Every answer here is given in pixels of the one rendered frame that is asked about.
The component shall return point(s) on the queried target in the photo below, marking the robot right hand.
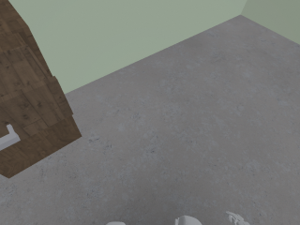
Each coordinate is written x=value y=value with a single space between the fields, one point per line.
x=235 y=219

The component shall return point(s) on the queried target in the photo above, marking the handle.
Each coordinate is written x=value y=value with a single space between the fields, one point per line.
x=9 y=139

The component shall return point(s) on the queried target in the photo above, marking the cabinet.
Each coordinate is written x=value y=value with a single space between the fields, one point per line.
x=14 y=33

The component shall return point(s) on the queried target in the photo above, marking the right robot thigh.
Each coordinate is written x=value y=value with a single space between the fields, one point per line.
x=186 y=220

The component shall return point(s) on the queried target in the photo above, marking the drawer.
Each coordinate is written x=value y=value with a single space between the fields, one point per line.
x=30 y=100

